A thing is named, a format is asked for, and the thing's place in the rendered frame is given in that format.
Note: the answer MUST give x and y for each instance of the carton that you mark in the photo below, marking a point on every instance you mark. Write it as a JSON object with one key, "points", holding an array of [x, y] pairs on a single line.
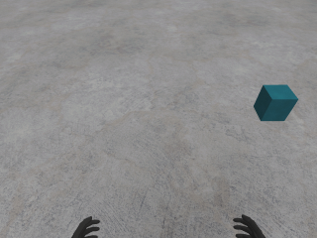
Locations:
{"points": [[274, 102]]}

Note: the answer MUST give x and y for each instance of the left robot hand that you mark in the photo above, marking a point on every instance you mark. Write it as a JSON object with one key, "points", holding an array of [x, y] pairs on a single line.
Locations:
{"points": [[82, 229]]}

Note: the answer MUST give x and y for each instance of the right robot hand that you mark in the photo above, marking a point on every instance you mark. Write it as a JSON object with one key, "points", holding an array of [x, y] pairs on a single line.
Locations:
{"points": [[252, 228]]}

